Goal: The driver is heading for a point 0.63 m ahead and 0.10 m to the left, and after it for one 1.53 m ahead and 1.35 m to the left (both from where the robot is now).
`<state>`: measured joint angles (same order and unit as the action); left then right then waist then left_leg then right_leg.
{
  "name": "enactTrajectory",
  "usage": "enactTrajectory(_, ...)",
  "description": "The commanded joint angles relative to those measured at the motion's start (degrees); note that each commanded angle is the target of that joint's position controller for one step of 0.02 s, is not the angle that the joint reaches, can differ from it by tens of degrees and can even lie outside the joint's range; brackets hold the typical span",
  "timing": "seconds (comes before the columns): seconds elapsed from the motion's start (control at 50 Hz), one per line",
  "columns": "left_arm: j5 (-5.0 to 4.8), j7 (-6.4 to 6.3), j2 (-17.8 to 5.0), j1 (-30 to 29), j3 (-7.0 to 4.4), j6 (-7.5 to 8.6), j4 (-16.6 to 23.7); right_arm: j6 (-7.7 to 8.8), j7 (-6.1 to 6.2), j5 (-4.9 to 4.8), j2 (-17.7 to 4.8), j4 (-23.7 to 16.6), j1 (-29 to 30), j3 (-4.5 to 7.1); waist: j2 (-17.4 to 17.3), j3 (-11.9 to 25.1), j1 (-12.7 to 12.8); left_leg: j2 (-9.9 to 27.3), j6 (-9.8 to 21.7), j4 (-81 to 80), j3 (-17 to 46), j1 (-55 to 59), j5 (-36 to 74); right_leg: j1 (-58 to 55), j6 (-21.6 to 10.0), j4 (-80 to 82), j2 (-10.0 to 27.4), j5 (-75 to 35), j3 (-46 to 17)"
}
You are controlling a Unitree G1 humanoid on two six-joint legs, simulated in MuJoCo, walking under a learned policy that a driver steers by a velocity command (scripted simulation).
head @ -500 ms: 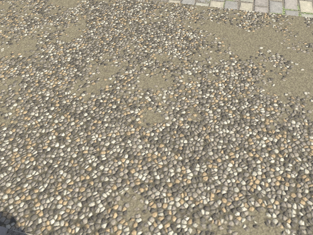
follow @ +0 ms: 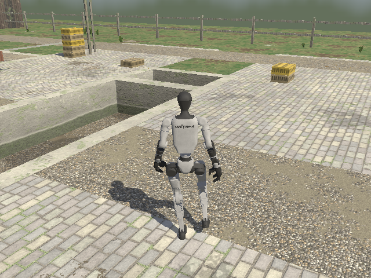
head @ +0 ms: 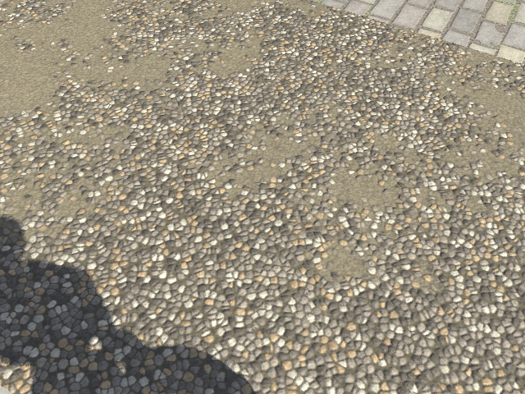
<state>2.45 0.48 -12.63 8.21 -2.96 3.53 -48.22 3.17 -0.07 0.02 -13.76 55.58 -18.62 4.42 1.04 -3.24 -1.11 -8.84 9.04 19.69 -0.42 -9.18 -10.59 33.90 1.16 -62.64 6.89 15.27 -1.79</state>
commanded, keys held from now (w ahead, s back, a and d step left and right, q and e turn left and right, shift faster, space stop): w+q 0.78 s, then q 0.02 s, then no key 0.20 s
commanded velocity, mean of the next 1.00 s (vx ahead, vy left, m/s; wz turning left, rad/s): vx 0.46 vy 0.00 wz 0.55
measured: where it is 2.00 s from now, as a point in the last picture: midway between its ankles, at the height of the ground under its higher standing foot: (226, 356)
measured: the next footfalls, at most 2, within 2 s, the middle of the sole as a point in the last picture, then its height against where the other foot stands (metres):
right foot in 0.32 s outside the picture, level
left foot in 0.86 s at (188, 368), level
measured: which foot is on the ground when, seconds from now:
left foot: down 0.00-0.34, up 0.36-0.84, down 0.86-1.00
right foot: up 0.00-0.30, down 0.32-0.86, up 0.88-1.00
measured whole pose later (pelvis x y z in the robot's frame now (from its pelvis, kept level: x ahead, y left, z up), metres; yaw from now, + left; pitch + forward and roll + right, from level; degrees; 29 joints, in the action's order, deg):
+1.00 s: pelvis +0.48 +0.09 -0.01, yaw +33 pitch +1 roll -1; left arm 0.6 -0.5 -14.1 15.8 -1.7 1.5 -46.7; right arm 1.8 -0.2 0.6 -13.6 42.8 -7.5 2.2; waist 0.8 -5.3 2.2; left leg -3.9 5.9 28.0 -3.5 -20.2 -9.0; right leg 23.7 1.0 -68.4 4.5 24.7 3.0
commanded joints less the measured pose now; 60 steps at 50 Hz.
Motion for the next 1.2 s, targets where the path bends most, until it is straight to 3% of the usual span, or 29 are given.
enactTrajectory(0.02,0.17,0.37,-3.8,0.4,-0.67,-1.31,3.4,1.24,0.14,-0.18,-7.5,-3.2,-2.8,1.27,-2.6,1.0,0.8,14.7,6.0,-7.9,14.4,1.0,23.6,3.9,1.7,5.6,-0.6,-6.1,2.6)
enactTrajectory(0.1,-0.15,0.71,-4.4,-8.4,-0.32,-1.43,7.1,0.8,0.16,0.05,-7.6,-3.4,-8.0,1.15,-4.5,0.9,-2.6,14.2,3.6,-6.6,16.3,6.5,24.6,7.8,1.6,14.5,-2.2,-12.8,2.4)
enactTrajectory(0.2,-0.73,1.14,-4.8,-16.6,0.62,-0.55,11.2,0.53,0.8,0.82,-8.5,-4.1,-11.2,1.23,-5.5,0.1,-5.1,15.6,4.2,-3.2,19.6,13.0,27.8,7.9,0.3,24.3,-5.1,-13.2,2.2)
enactTrajectory(0.24,-1.04,1.08,-5.9,-15.7,0.61,0.05,12.1,0.6,1.27,1.01,-9.5,-4.8,-10.0,1.49,-6.2,0.1,-3.7,16.4,3.1,-1.3,21.1,13.2,29.8,3.0,-1.0,28.8,-5.9,-12.2,1.2)
enactTrajectory(0.26,-1.17,0.88,-6.6,-12.5,0.41,0.35,11.5,0.67,1.39,1.02,-10.2,-5.5,-7.9,1.65,-6.5,0.7,-1.8,16.2,1.8,0.4,20.9,11.2,32.4,-3.1,-1.8,31.4,-6.7,-10.7,1.2)
enactTrajectory(0.3,-1.38,-0.27,-9.6,1.2,-0.87,1.23,7.6,1.19,0.66,0.82,-11.6,-6.7,-4.3,1.99,-4.6,7.1,4.6,12.7,-1.0,13.7,18.7,6.7,41.7,-22.5,-4.0,35.7,-9.1,-9.5,2.3)
enactTrajectory(0.32,-0.41,-1.2,-12.1,9.9,-1.66,1.91,6.3,1.69,0.0,0.24,-10.0,-7.7,-3.8,1.6,-1.9,13.5,8.3,9.4,-2.0,26.7,17.0,-0.8,31.3,-36.6,-6.0,36.4,-2.4,-6.1,-3.6)
enactTrajectory(0.34,1.22,-2.03,-16.7,15.2,-2.48,1.75,6.7,1.82,-0.07,-1.06,-3.3,-9.7,-7.3,0.09,8.5,21.5,7.4,3.4,-3.2,43.8,10.8,-13.6,-4.7,-50.4,-9.1,37.3,14.3,-0.9,-22.3)
enactTrajectory(0.36,0.64,-1.51,-17.8,12.0,-3.09,0.81,6.9,1.32,0.18,-1.05,-5.8,-10.7,-12.1,0.39,17.7,24.7,3.1,0.9,-3.5,53.3,8.0,-23.8,-21.6,-51.2,-14.7,45.3,20.2,3.4,-45.0)
enactTrajectory(0.38,-0.05,-1.25,-11.4,6.7,-2.02,0.31,8.1,0.19,0.53,0.63,-8.2,-8.8,-9.7,0.68,6.6,14.4,1.6,6.0,-3.6,56.5,7.9,-27.1,-15.7,-42.0,-14.0,46.5,17.8,11.3,-38.2)
enactTrajectory(0.4,-0.57,-1.04,-7.0,3.7,-0.92,0.34,8.4,-0.13,-0.14,1.23,-7.8,-9.1,-5.3,0.56,0.6,7.3,1.9,7.9,-4.0,53.8,6.8,-26.3,-10.8,-33.6,-12.6,47.8,14.0,9.3,-27.8)
enactTrajectory(0.42,-0.3,-0.94,-6.0,3.0,-0.51,0.5,7.8,-0.45,-0.67,1.26,-6.6,-9.5,-3.9,0.43,0.6,4.5,1.0,9.4,-4.4,51.2,6.3,-24.8,-8.8,-29.0,-11.0,49.4,11.3,3.4,-20.5)
enactTrajectory(0.46,-0.77,-0.94,-6.3,5.0,-0.5,1.4,5.9,-1.8,-1.77,2.21,-5.6,-10.0,-3.3,0.24,3.9,2.6,0.0,11.2,-5.1,49.1,5.3,-22.7,-7.7,-24.4,-9.9,51.3,8.4,-6.0,-11.5)
enactTrajectory(0.54,-1.62,-0.25,-7.3,8.4,-1.02,3.17,4.1,-2.9,-3.03,2.19,-4.7,-13.1,2.5,-0.14,4.0,2.5,0.1,12.5,-5.6,46.8,4.4,-28.3,-2.7,-26.3,-10.9,53.6,8.9,-16.1,-3.4)
enactTrajectory(0.68,-1.48,-0.34,-8.5,12.3,-1.37,2.77,1.9,-2.34,-4.62,1.88,-2.7,-18.2,16.3,-1.65,3.7,-0.4,2.8,12.9,-6.0,26.7,-1.0,-28.2,10.3,-28.6,-9.0,54.0,6.8,-20.8,8.9)
enactTrajectory(0.76,-1.43,-0.98,-10.5,15.7,-1.89,1.76,0.4,-2.37,-4.98,2.38,-3.3,-20.6,21.2,-1.74,3.7,-1.7,4.2,11.6,-3.9,18.5,-4.8,-25.9,4.6,-34.8,-8.1,51.5,9.0,-26.0,11.7)
enactTrajectory(0.8,-1.31,-1.38,-11.8,16.1,-2.08,0.75,-0.3,-2.36,-4.51,2.88,-3.8,-20.6,20.0,-1.41,4.4,-0.7,3.3,8.5,-2.1,15.7,-7.1,-21.9,-1.5,-38.0,-7.3,44.3,9.2,-43.6,14.1)
enactTrajectory(0.82,-1.41,-1.6,-12.4,16.6,-2.1,0.22,-0.7,-2.0,-4.07,3.3,-4.1,-19.6,16.3,-1.12,4.8,1.8,1.8,5.9,-1.0,13.9,-7.7,-17.1,-3.5,-38.6,-6.9,37.0,9.0,-54.0,14.8)
enactTrajectory(0.84,-1.84,-1.73,-12.6,16.4,-1.96,-0.2,-0.8,-1.2,-3.46,3.84,-4.8,-17.1,8.4,-0.56,3.9,6.2,-1.5,3.6,0.3,9.3,-7.1,-7.8,0.0,-36.6,-5.9,26.1,7.9,-55.2,15.7)
enactTrajectory(0.86,-2.2,-1.63,-11.9,16.0,-1.57,-0.15,0.2,-0.55,-2.5,4.66,-7.4,-14.4,-0.5,0.48,0.9,12.3,-5.5,6.8,2.1,6.4,-2.1,6.9,7.3,-27.2,-3.9,12.1,6.1,-41.7,16.4)
enactTrajectory(0.88,-3.27,-0.67,-4.1,19.4,0.42,0.03,4.4,-0.34,-1.65,4.5,-14.5,-15.0,-1.5,1.98,-13.9,21.4,-2.4,28.5,9.7,10.3,23.6,29.8,30.7,-2.8,-0.4,-9.4,-1.6,11.3,16.5)
enactTrajectory(0.9,-2.68,-1.2,-8.7,16.4,-0.59,-0.57,5.0,-1.04,-0.61,1.28,-15.4,-16.0,-5.7,2.57,-8.6,28.5,-5.5,34.1,14.4,7.5,34.2,30.1,51.0,0.6,0.3,-19.7,-6.1,19.7,6.5)
enactTrajectory(0.92,-3.18,-1.27,-7.7,12.0,-0.35,-0.74,5.5,-1.15,0.21,0.49,-13.1,-14.9,-2.9,1.88,-4.7,22.2,-4.4,31.1,12.8,7.3,22.5,25.1,60.1,2.5,-0.1,-19.0,-3.1,13.6,2.2)
enactTrajectory(0.94,-3.27,-1.18,-6.1,10.9,0.52,-0.48,5.2,-0.96,0.38,0.03,-9.1,-14.4,0.6,0.67,-4.1,15.5,-2.5,28.2,10.1,5.1,17.3,17.7,55.9,2.3,-0.5,-13.3,-1.7,11.1,1.8)
enactTrajectory(0.96,-2.44,-1.14,-6.4,10.8,0.39,-0.95,4.4,-0.93,0.51,-0.02,-6.7,-14.2,3.5,-0.15,-2.6,10.2,-0.2,24.8,6.9,2.7,14.0,11.2,49.6,0.5,-0.6,-8.5,-0.4,9.7,1.5)
enactTrajectory(0.98,-1.2,-1.02,-6.9,12.5,0.2,-2.07,3.8,-0.95,0.66,-0.3,-5.3,-14.2,5.7,-0.83,-3.3,8.0,2.0,22.6,5.4,0.5,11.4,5.3,47.2,-3.4,-0.4,-5.7,-0.3,8.6,1.6)
enactTrajectory(1.02,-0.72,-0.65,-6.3,15.7,0.01,-3.8,2.3,-0.4,0.37,0.26,-5.3,-14.0,6.7,-1.24,-3.5,8.7,3.9,20.9,4.8,-1.5,8.1,0.4,49.0,-9.2,-0.1,-2.7,-1.8,6.1,2.4)
enactTrajectory(1.06,-1.14,-0.46,-5.1,16.2,0.1,-4.41,1.7,0.18,0.1,0.83,-6.3,-13.1,6.8,-1.15,-3.6,9.1,4.8,19.8,4.6,-2.5,5.6,-1.6,49.1,-10.8,0.0,0.8,-2.6,3.4,2.7)
enactTrajectory(1.2,-1.19,-1.45,-4.3,8.1,0.44,-5.52,1.9,-0.35,0.41,1.32,-5.0,-9.5,3.5,-2.16,-6.3,6.3,1.9,19.1,2.9,-4.1,5.5,-1.6,32.2,-13.1,-0.6,17.4,-3.3,-0.9,2.6)
Keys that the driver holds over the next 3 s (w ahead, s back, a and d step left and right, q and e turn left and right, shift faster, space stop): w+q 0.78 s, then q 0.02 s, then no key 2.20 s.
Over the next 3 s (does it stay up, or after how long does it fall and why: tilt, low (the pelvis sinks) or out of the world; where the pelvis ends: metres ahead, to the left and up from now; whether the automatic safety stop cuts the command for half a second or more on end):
stays up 0.57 0.12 0.00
